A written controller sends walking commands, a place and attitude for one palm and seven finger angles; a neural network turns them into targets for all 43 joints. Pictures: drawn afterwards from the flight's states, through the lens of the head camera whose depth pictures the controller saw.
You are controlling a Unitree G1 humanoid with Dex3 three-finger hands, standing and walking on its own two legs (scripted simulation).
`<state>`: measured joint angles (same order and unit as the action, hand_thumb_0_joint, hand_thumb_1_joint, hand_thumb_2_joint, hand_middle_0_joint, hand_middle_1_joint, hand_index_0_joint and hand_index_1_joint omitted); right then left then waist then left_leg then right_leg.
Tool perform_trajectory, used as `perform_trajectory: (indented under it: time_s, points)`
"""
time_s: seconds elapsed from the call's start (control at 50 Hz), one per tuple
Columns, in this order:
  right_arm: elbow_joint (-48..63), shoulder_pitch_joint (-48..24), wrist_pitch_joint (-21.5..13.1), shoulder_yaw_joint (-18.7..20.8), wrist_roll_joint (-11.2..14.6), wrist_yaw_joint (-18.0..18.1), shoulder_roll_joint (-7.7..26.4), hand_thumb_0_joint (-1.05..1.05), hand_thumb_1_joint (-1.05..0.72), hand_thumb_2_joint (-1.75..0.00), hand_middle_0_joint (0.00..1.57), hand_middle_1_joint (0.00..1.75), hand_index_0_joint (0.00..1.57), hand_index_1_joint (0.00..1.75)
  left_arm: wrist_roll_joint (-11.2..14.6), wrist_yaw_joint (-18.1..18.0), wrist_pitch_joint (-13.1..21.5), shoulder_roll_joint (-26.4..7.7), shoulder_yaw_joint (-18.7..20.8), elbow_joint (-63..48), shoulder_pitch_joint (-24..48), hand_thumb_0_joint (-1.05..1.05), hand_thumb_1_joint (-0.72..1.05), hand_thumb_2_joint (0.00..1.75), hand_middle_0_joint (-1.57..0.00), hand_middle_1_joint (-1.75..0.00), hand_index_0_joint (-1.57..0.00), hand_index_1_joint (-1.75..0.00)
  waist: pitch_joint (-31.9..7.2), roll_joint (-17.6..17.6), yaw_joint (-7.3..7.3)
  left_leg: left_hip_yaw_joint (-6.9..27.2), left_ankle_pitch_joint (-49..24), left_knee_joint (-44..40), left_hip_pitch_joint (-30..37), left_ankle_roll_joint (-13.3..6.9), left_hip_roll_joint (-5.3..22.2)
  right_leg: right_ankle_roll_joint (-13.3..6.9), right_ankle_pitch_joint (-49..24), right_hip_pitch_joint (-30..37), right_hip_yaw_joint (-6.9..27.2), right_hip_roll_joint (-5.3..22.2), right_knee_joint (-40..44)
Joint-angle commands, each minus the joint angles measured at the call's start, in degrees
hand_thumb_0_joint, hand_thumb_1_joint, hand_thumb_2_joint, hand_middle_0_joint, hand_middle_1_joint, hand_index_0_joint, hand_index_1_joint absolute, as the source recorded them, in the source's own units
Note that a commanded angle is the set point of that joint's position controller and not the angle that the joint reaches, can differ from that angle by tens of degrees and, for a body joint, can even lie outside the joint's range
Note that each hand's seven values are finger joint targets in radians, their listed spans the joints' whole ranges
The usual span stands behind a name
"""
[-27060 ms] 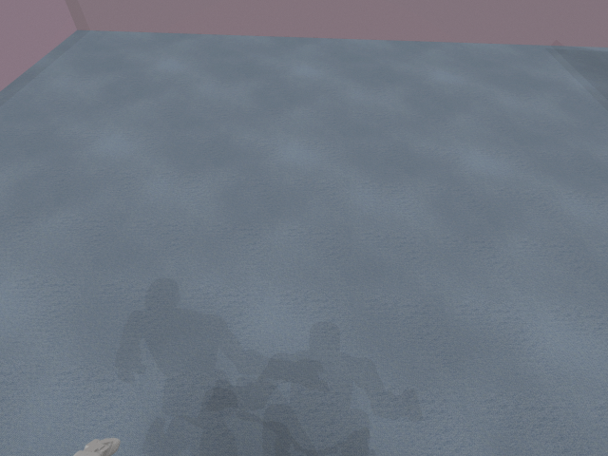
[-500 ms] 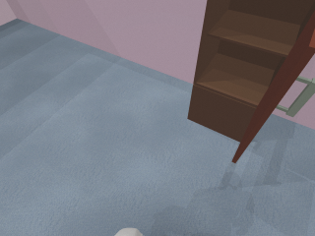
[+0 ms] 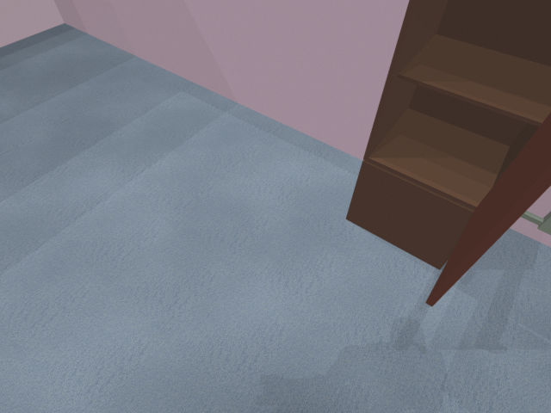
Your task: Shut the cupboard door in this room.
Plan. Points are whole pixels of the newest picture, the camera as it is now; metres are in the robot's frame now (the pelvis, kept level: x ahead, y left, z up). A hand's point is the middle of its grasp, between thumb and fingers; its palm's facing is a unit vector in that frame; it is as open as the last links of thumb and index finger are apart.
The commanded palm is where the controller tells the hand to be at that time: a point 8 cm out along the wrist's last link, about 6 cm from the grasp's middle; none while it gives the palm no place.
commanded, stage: turn or walk to find it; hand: left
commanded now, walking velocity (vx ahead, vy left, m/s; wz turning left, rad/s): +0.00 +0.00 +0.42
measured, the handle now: out of the picture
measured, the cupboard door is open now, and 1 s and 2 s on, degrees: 88 88 88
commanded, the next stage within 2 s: stand and wait in 0.56 s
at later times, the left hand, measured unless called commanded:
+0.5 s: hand out of the picture -0.03 +0.22 -0.19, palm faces +0.25 -0.94 -0.24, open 7.4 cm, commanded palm none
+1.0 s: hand out of the picture -0.01 +0.16 -0.16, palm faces +0.32 -0.91 -0.26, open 7.3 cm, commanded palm none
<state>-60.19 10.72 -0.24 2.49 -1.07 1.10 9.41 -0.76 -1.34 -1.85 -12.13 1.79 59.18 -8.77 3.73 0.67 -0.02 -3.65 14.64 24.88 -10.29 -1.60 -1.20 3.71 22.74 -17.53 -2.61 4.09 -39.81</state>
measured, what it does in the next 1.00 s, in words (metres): steps on the spot, turning left: right foot, then left foot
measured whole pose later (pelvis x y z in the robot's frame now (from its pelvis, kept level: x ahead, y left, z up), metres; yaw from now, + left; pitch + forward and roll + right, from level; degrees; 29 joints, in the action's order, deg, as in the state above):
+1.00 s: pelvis +0.00 -0.03 +0.00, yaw +18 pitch +0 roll +2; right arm -61.0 11.7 2.6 3.6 -0.7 0.4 11.6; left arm -1.1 -1.6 0.0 -8.3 1.5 58.6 -11.7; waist 3.3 -2.2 0.1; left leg 1.0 25.9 48.9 -19.6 1.8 -0.3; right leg -2.6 17.1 -12.1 -6.1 2.6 -29.3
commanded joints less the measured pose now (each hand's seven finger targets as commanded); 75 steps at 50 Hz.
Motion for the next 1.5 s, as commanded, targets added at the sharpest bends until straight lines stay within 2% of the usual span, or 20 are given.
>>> perform_trajectory:
  time_s: [0.0,0.06,0.12,0.36,0.4,0.44,0.46,0.58,0.74,0.8,0.86,0.88,0.96,1.14,1.24,1.26,1.3,1.34,1.4,1.48]
  points:
    - [1.12,2.29,-0.23,1.56,0.72,0.16,7.93,0.0,-0.9,-0.9,0.2,0.3,0.2,0.3,-0.05,-0.4,2.11,-4.92,0.58,-0.16,-6.93,0.0,0.9,0.9,-0.2,-0.3,-0.2,-0.3,-5.05,-3.3,-1.36,9.53,-20.06,0.99,-1.99,-1.23,10.23,-1.35,-16.2,11.52,0.36,2.35,18.34]
    - [3.71,-0.67,1.62,1.41,0.66,-0.23,5.91,0.0,-0.9,-0.9,0.2,0.3,0.2,0.3,-0.24,-0.58,2.75,-11.38,2.44,-1.36,-7.9,0.0,0.9,0.9,-0.2,-0.3,-0.2,-0.3,-1.61,17.7,-3.02,3.44,17.75,19.58,-11.79,3.38,1.94,-12.86,-25.08,7.53,16.21,20.24,24.84]
    - [2.23,0.64,2.21,1.91,0.61,-0.64,5.79,0.0,-0.9,-0.9,0.2,0.3,0.2,0.3,-0.28,-0.85,2.39,-7.97,2.15,-2.88,-4.28,0.0,0.9,0.9,-0.2,-0.3,-0.2,-0.3,-0.05,6.86,-0.63,4.9,14.23,34.2,-15.66,3.5,2.89,-13.66,-30.97,7.69,8.7,16.93,21.89]
    - [5.34,-0.51,1.78,1.31,0.67,-1.57,5.3,0.0,-0.9,-0.9,0.2,0.3,0.2,0.3,-0.77,-0.37,1.9,-11.74,3.94,-4.05,-5.25,0.0,0.9,0.9,-0.2,-0.3,-0.2,-0.3,-4.79,9.76,-0.89,-2.05,5.81,10.58,-6.72,4.75,2.83,-9.53,-29.04,9.68,-0.82,15.53,14.7]
    - [5.08,2.85,1.09,1.92,0.43,-1.68,8.27,0.0,-0.9,-0.9,0.2,0.3,0.2,0.3,-0.02,-0.1,1.28,-10.5,3.84,-4.83,-4.79,0.0,0.9,0.9,-0.2,-0.3,-0.2,-0.3,-6.52,2.27,1.24,0.58,-5.07,-1.11,3.69,3.33,5.27,-4.96,-19.99,2.6,-4.68,12.88,6.75]
    - [5.76,6.58,1.05,3.82,-0.17,-1.32,16.76,0.0,-0.9,-0.9,0.2,0.3,0.2,0.3,0.04,0.33,0.65,-4.9,2.56,-8.27,-3.24,0.0,0.9,0.9,-0.2,-0.3,-0.2,-0.3,-6.0,-18.57,3.08,24.77,-22.89,-8.18,6.15,-7.59,24.77,0.02,14.05,-12.2,-5.93,2.36,-13.29]
    - [4.76,7.24,0.91,3.86,-0.31,-0.53,16.14,0.0,-0.9,-0.9,0.2,0.3,0.2,0.3,-0.32,-0.22,-0.17,-5.49,2.56,-8.14,0.59,0.0,0.9,0.9,-0.2,-0.3,-0.2,-0.3,-5.48,-19.15,4.29,25.29,-20.17,-9.5,2.49,-8.36,23.56,-0.38,13.02,-12.26,-0.29,2.72,-18.96]
    - [6.57,0.82,-0.11,2.28,0.12,0.17,11.47,0.0,-0.9,-0.9,0.2,0.3,0.2,0.3,-0.27,0.76,0.2,-5.55,2.58,-4.97,-2.91,0.0,0.9,0.9,-0.2,-0.3,-0.2,-0.3,-6.19,-7.92,0.02,12.86,-23.63,-7.38,5.98,-6.18,14.62,0.75,-0.43,-13.39,1.3,1.98,-22.75]
    - [4.4,1.71,0.19,2.23,-0.26,0.19,10.44,0.0,-0.9,-0.9,0.2,0.3,0.2,0.3,0.12,0.32,0.8,-2.91,0.67,-4.35,-2.31,0.0,0.9,0.9,-0.2,-0.3,-0.2,-0.3,-5.2,-9.68,0.97,13.97,-23.97,-5.83,3.12,-7.19,14.88,0.03,2.64,-2.5,-0.5,-0.29,-1.52]
    - [3.54,0.61,0.14,1.97,0.35,0.1,9.16,0.0,-0.9,-0.9,0.2,0.3,0.2,0.3,0.0,0.06,1.87,-3.16,0.42,-1.34,-8.48,0.0,0.9,0.9,-0.2,-0.3,-0.2,-0.3,-6.38,-6.06,-1.67,11.62,-17.17,-0.89,-1.27,-3.24,11.12,-0.32,-11.31,8.8,-1.55,-0.6,16.15]
    - [4.24,0.98,1.1,0.95,0.79,-0.25,4.74,0.0,-0.9,-0.9,0.2,0.3,0.2,0.3,-0.31,-0.32,3.09,-10.8,1.58,-1.89,-6.87,0.0,0.9,0.9,-0.2,-0.3,-0.2,-0.3,-2.41,16.27,-1.16,4.08,13.7,11.75,-10.1,3.39,1.42,-9.94,-17.15,7.19,16.97,17.5,26.04]
    - [4.47,-0.53,2.06,1.48,0.34,-0.23,6.26,0.0,-0.9,-0.9,0.2,0.3,0.2,0.3,-0.39,-0.35,2.89,-10.48,2.02,-2.51,-6.54,0.0,0.9,0.9,-0.2,-0.3,-0.2,-0.3,0.46,17.29,-2.16,6.14,16.54,18.95,-10.86,2.92,2.08,-12.16,-13.49,2.7,18.46,18.05,27.97]
    - [1.75,1.61,2.26,1.71,0.47,-0.64,5.34,0.0,-0.9,-0.9,0.2,0.3,0.2,0.3,-0.28,-0.59,2.97,-6.92,2.13,-3.06,-4.81,0.0,0.9,0.9,-0.2,-0.3,-0.2,-0.3,-0.83,5.96,-0.32,5.33,11.44,32.84,-15.07,3.89,2.56,-12.19,-33.2,9.08,6.77,14.0,21.27]
    - [4.36,-2.81,2.15,1.09,0.81,-1.22,4.96,0.0,-0.9,-0.9,0.2,0.3,0.2,0.3,-0.89,-0.72,2.54,-9.97,3.6,-3.08,-8.04,0.0,0.9,0.9,-0.2,-0.3,-0.2,-0.3,-4.77,8.82,-3.1,1.73,13.2,21.84,-13.31,4.97,3.41,-13.03,-35.37,14.34,3.68,16.32,18.51]
    - [4.1,0.94,1.32,0.98,0.61,-1.18,5.84,0.0,-0.9,-0.9,0.2,0.3,0.2,0.3,-0.28,-0.5,1.94,-10.8,3.87,-2.93,-6.22,0.0,0.9,0.9,-0.2,-0.3,-0.2,-0.3,-6.86,7.95,-0.45,-1.65,0.29,2.16,-2.31,4.14,2.97,-8.1,-32.24,11.36,-1.4,14.51,11.56]
    - [3.97,2.34,0.95,1.42,0.44,-1.23,7.96,0.0,-0.9,-0.9,0.2,0.3,0.2,0.3,0.13,-0.36,1.61,-9.83,3.77,-3.38,-6.06,0.0,0.9,0.9,-0.2,-0.3,-0.2,-0.3,-7.31,2.84,0.62,0.94,-6.56,-2.88,3.94,3.04,5.48,-5.6,-25.81,5.82,-3.56,12.83,7.13]
    - [4.59,5.77,1.01,3.27,-0.1,-0.95,15.52,0.0,-0.9,-0.9,0.2,0.3,0.2,0.3,0.14,0.1,0.93,-4.66,2.33,-6.6,-4.57,0.0,0.9,0.9,-0.2,-0.3,-0.2,-0.3,-6.54,-16.7,2.54,22.68,-30.23,-6.54,8.79,-8.18,24.52,-0.17,12.92,-10.64,-6.5,2.46,-10.81]
    - [4.08,4.61,1.03,3.07,-0.34,0.14,14.0,0.0,-0.9,-0.9,0.2,0.3,0.2,0.3,-0.13,-0.09,0.01,-5.26,2.48,-6.94,0.81,0.0,0.9,0.9,-0.2,-0.3,-0.2,-0.3,-3.65,-14.61,2.85,22.09,-24.92,-7.54,3.63,-9.98,21.94,-0.26,10.6,-12.63,0.33,2.84,-20.54]
    - [6.06,-0.47,0.52,2.39,-0.21,0.24,12.44,0.0,-0.9,-0.9,0.2,0.3,0.2,0.3,-0.08,0.72,0.25,-5.19,2.6,-5.67,-1.68,0.0,0.9,0.9,-0.2,-0.3,-0.2,-0.3,-4.13,-9.47,0.28,14.14,-26.46,-5.71,4.56,-7.28,15.98,0.39,3.68,-12.2,0.37,2.11,-20.35]
    - [6.66,0.66,0.69,2.97,-0.27,-0.04,13.15,0.0,-0.9,-0.9,0.2,0.3,0.2,0.3,0.12,0.68,0.16,-4.82,2.29,-6.94,-0.19,0.0,0.9,0.9,-0.2,-0.3,-0.2,-0.3,-4.21,-8.78,1.39,14.62,-27.01,-5.07,4.43,-7.63,15.44,1.02,4.1,-9.97,-0.05,1.07,-13.77]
